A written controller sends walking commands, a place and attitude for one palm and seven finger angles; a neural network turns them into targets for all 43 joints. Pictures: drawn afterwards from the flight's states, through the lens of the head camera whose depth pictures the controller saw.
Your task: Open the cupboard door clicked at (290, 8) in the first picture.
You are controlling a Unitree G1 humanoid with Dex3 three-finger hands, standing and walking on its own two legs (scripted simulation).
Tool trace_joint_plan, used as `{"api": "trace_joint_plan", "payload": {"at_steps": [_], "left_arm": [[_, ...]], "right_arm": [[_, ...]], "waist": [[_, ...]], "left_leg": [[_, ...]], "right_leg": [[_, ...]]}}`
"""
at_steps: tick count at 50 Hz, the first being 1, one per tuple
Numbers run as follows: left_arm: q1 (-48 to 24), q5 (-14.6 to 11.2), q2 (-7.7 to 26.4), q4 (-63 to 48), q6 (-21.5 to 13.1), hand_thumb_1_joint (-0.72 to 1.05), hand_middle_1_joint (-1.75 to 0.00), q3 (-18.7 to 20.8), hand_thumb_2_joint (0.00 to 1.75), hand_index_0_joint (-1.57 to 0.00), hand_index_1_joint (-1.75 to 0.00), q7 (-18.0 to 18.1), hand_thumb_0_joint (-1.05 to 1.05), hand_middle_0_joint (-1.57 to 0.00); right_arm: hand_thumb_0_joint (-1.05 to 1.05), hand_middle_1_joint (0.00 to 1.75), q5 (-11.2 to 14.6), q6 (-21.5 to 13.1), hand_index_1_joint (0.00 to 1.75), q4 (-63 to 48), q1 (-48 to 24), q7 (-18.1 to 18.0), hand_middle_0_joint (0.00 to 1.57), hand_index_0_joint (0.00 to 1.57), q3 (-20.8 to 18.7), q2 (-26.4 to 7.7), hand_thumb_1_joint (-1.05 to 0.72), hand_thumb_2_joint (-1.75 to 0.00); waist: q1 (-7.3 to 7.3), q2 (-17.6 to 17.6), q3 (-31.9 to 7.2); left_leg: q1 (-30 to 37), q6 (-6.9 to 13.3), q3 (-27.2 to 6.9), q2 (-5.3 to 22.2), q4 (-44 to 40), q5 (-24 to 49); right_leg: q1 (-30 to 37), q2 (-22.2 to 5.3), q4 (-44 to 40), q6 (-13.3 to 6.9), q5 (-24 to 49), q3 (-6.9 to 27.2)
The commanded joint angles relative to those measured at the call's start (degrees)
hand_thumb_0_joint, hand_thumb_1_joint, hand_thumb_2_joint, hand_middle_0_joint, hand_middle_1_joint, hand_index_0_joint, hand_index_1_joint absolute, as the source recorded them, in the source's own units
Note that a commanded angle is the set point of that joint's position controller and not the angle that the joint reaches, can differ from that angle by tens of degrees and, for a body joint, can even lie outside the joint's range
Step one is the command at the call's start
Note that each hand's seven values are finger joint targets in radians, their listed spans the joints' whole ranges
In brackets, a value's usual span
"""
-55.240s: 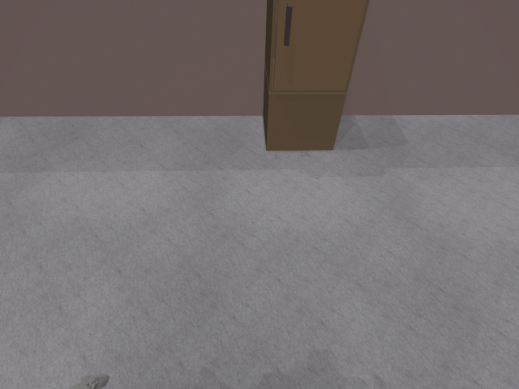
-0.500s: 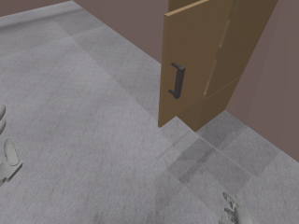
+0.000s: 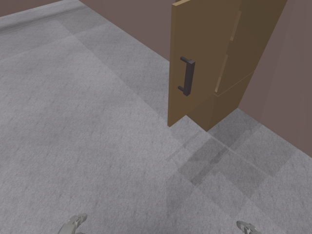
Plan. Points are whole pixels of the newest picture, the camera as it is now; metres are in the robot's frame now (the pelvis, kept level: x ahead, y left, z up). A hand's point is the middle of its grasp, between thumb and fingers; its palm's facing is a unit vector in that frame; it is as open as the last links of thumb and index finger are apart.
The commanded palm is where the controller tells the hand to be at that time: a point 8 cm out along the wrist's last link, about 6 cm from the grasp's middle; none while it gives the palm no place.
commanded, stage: let the arm hang, fingers relaxed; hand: left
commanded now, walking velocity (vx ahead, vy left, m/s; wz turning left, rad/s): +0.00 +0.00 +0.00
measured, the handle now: (185, 76) +0.67 -0.09 -0.01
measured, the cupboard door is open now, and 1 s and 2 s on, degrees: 93 93 93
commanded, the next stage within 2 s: look to check the result in 0.86 s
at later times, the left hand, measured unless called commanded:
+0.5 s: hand out of the picture -0.01 +0.18 -0.16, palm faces +0.03 -0.97 -0.23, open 7.4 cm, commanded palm none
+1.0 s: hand out of the picture +0.01 +0.15 -0.16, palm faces +0.03 -0.98 -0.18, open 7.4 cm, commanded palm none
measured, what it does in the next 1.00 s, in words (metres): stands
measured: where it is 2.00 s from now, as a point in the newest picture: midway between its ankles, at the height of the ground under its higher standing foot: outside the picture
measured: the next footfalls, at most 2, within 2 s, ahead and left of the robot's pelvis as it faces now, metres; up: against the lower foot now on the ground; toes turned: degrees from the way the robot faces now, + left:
none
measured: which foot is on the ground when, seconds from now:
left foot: down 0.00-1.00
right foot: down 0.00-1.00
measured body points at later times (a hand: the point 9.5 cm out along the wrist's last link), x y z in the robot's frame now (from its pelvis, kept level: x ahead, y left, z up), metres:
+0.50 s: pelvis +0.01 -0.01 +0.01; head +0.02 -0.02 +0.46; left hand -0.01 +0.23 -0.14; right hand -0.01 -0.21 -0.16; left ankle +0.02 +0.09 -0.73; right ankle +0.03 -0.09 -0.73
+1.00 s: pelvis +0.02 -0.01 +0.01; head +0.04 -0.02 +0.46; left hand +0.01 +0.20 -0.15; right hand +0.00 -0.22 -0.15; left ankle +0.02 +0.09 -0.73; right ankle +0.03 -0.09 -0.73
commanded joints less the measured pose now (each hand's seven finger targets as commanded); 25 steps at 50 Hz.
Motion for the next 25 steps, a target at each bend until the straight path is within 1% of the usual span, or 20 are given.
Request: {"api": "trace_joint_plan", "payload": {"at_steps": [1,2,3,4,5,6,7,8,10,12,13,14,15,17,18,19,20,21,23,25], "left_arm": [[-2.01,-0.98,7.58,3.01,-3.11,0.9,-0.3,1.13,0.9,-0.2,-0.3,1.13,0.0,-0.2],[-1.7,-1.14,7.15,5.49,-3.07,0.9,-0.3,0.9,0.9,-0.2,-0.3,1.24,0.0,-0.2],[-0.24,-1.15,7.22,7.83,-3.18,0.9,-0.3,0.95,0.9,-0.2,-0.3,1.38,0.0,-0.2],[0.83,-1.3,6.63,10.38,-3.34,0.9,-0.3,0.97,0.9,-0.2,-0.3,1.46,0.0,-0.2],[1.98,-1.22,5.29,12.1,-3.44,0.9,-0.3,1.68,0.9,-0.2,-0.3,1.63,0.0,-0.2],[2.51,-1.36,5.07,13.78,-3.49,0.9,-0.3,1.73,0.9,-0.2,-0.3,1.67,0.0,-0.2],[2.27,-1.52,5.25,15.53,-3.52,0.9,-0.3,1.41,0.9,-0.2,-0.3,1.65,0.0,-0.2],[2.15,-1.5,5.3,16.58,-3.62,0.9,-0.3,1.4,0.9,-0.2,-0.3,1.65,0.0,-0.2],[1.79,-1.6,4.63,19.03,-3.72,0.9,-0.3,1.15,0.9,-0.2,-0.3,1.58,0.0,-0.2],[1.71,-1.69,4.21,21.0,-3.79,0.9,-0.3,0.9,0.9,-0.2,-0.3,1.61,0.0,-0.2],[1.84,-1.66,4.25,21.75,-3.91,0.9,-0.3,0.91,0.9,-0.2,-0.3,1.65,0.0,-0.2],[1.85,-1.67,3.68,22.6,-3.91,0.9,-0.3,0.79,0.9,-0.2,-0.3,1.67,0.0,-0.2],[2.15,-1.71,3.32,23.29,-3.92,0.9,-0.3,0.65,0.9,-0.2,-0.3,1.72,0.0,-0.2],[2.48,-1.71,2.98,24.39,-3.94,0.9,-0.3,0.65,0.9,-0.2,-0.3,1.86,0.0,-0.2],[3.07,-1.79,3.0,24.74,-3.97,0.9,-0.3,0.62,0.9,-0.2,-0.3,1.92,0.0,-0.2],[3.02,-1.77,2.74,25.15,-3.96,0.9,-0.3,0.6,0.9,-0.2,-0.3,1.98,0.0,-0.2],[3.06,-1.76,2.47,25.62,-3.88,0.9,-0.3,0.59,0.9,-0.2,-0.3,2.0,0.0,-0.2],[3.34,-1.76,2.3,25.79,-3.92,0.9,-0.3,0.59,0.9,-0.2,-0.3,2.06,0.0,-0.2],[4.06,-1.72,2.27,26.24,-3.98,0.9,-0.3,0.6,0.9,-0.2,-0.3,2.14,0.0,-0.2],[4.13,-1.77,1.6,26.74,-4.0,0.9,-0.3,0.49,0.9,-0.2,-0.3,2.21,0.0,-0.2]], "right_arm": [[0.0,0.3,-0.23,0.33,0.3,0.57,3.58,-0.36,0.2,0.2,-1.07,-3.3,-0.9,-0.9],[0.0,0.3,-0.22,0.36,0.3,1.62,3.35,-0.51,0.2,0.2,-0.86,-2.97,-0.9,-0.9],[0.0,0.3,-0.17,0.33,0.3,2.38,3.14,-0.71,0.2,0.2,-0.78,-3.29,-0.9,-0.9],[0.0,0.3,-0.02,0.24,0.3,3.55,3.13,-0.9,0.2,0.2,-0.68,-2.46,-0.9,-0.9],[0.0,0.3,-0.19,0.33,0.3,4.38,3.45,-1.14,0.2,0.2,-0.89,-1.76,-0.9,-0.9],[0.0,0.3,-0.2,0.42,0.3,5.27,4.25,-1.29,0.2,0.2,-0.99,-1.37,-0.9,-0.9],[0.0,0.3,-0.07,0.57,0.3,6.4,4.94,-1.37,0.2,0.2,-0.92,-1.09,-0.9,-0.9],[0.0,0.3,0.1,0.7,0.3,6.98,5.98,-1.52,0.2,0.2,-1.01,-1.32,-0.9,-0.9],[0.0,0.3,0.12,0.83,0.3,8.94,7.88,-1.69,0.2,0.2,-1.14,-0.52,-0.9,-0.9],[0.0,0.3,0.17,0.96,0.3,10.52,9.71,-1.83,0.2,0.2,-1.24,-0.29,-0.9,-0.9],[0.0,0.3,0.26,0.96,0.3,11.04,10.8,-1.85,0.2,0.2,-1.32,-0.21,-0.9,-0.9],[0.0,0.3,0.2,0.93,0.3,11.86,11.32,-1.9,0.2,0.2,-1.26,0.16,-0.9,-0.9],[0.0,0.3,0.17,0.9,0.3,12.53,11.95,-1.98,0.2,0.2,-1.16,0.38,-0.9,-0.9],[0.0,0.3,0.18,0.83,0.3,13.57,12.72,-2.12,0.2,0.2,-1.13,0.79,-0.9,-0.9],[0.0,0.3,0.29,0.77,0.3,13.78,12.9,-2.11,0.2,0.2,-1.0,0.85,-0.9,-0.9],[0.0,0.3,0.21,0.73,0.3,14.23,13.02,-2.13,0.2,0.2,-0.94,1.4,-0.9,-0.9],[0.0,0.3,0.16,0.7,0.3,14.7,13.01,-2.17,0.2,0.2,-0.86,1.64,-0.9,-0.9],[0.0,0.3,0.15,0.66,0.3,14.91,13.41,-2.21,0.2,0.2,-0.83,1.82,-0.9,-0.9],[0.0,0.3,0.29,0.53,0.3,15.26,13.3,-2.22,0.2,0.2,-0.79,1.87,-0.9,-0.9],[0.0,0.3,0.19,0.44,0.3,15.82,13.33,-2.31,0.2,0.2,-0.66,2.81,-0.9,-0.9]], "waist": [[0.1,-1.44,-5.88],[0.55,3.48,-4.75],[1.57,6.91,-5.19],[1.95,8.26,-5.7],[2.2,9.99,-5.99],[2.29,11.23,-6.08],[2.19,10.66,-5.39],[2.19,8.18,-4.75],[1.71,5.18,-2.98],[1.41,0.95,-1.15],[1.32,-1.47,-0.6],[1.17,-2.33,0.29],[1.04,-3.0,0.59],[0.97,-3.04,0.67],[1.2,-2.7,0.72],[1.04,-2.97,0.67],[1.15,-2.82,1.36],[1.13,-3.61,1.26],[1.4,-2.95,1.08],[1.36,-2.47,1.51]], "left_leg": [[5.53,-0.7,-6.94,4.94,-5.47,6.86],[3.33,-0.46,-8.55,6.09,-8.61,5.85],[1.22,-0.27,-9.54,6.97,-10.26,5.2],[-0.02,-0.35,-9.53,7.07,-11.07,4.99],[-0.64,-0.45,-9.46,6.99,-11.55,3.44],[-0.89,-0.56,-9.29,6.81,-11.81,2.56],[-1.03,-0.7,-9.23,6.74,-12.32,1.4],[-0.66,-0.75,-9.45,7.0,-12.07,1.79],[0.04,-0.84,-9.04,6.91,-12.86,0.28],[0.99,-0.72,-8.71,6.81,-13.07,-0.09],[1.43,-0.69,-8.53,6.8,-12.95,0.83],[2.08,-0.66,-8.06,6.73,-12.97,1.29],[2.95,-0.59,-7.85,6.74,-13.08,1.71],[3.46,-0.53,-7.6,6.83,-13.32,1.8],[3.62,-0.52,-7.46,6.77,-13.3,2.34],[3.53,-0.53,-7.36,6.85,-13.63,2.15],[3.33,-0.53,-7.3,6.78,-13.95,1.86],[3.31,-0.51,-7.29,6.83,-14.12,1.9],[3.69,-0.51,-6.93,6.79,-14.0,2.75],[3.77,-0.54,-6.85,6.81,-14.22,3.38]], "right_leg": [[1.96,-7.39,-11.73,-2.38,-0.31,10.25],[3.9,-5.82,-11.1,-1.37,-1.03,9.25],[7.55,-4.92,-11.08,-0.59,0.2,8.45],[10.49,-4.91,-11.19,-0.34,2.32,8.2],[12.02,-4.89,-11.67,-0.58,2.83,7.85],[12.95,-4.96,-12.19,-0.77,3.26,7.63],[13.11,-5.12,-12.81,-0.92,2.85,7.55],[12.97,-5.09,-13.68,-0.95,2.73,7.25],[11.34,-5.35,-15.07,-1.06,1.11,7.37],[9.72,-5.39,-16.28,-1.11,-0.45,7.57],[9.25,-5.4,-16.82,-1.13,-0.92,7.31],[8.33,-5.6,-17.21,-1.15,-1.3,7.35],[7.68,-5.5,-17.36,-1.12,-1.44,7.58],[7.51,-5.42,-17.64,-0.97,-1.67,7.6],[7.59,-5.34,-17.62,-1.01,-1.47,7.43],[7.73,-5.33,-17.55,-0.92,-1.49,7.58],[7.51,-5.3,-17.45,-0.83,-1.51,7.51],[7.7,-5.1,-17.32,-0.77,-1.31,7.53],[7.88,-5.15,-17.33,-0.66,-0.73,7.32],[7.87,-5.26,-17.1,-0.64,0.38,7.38]]}}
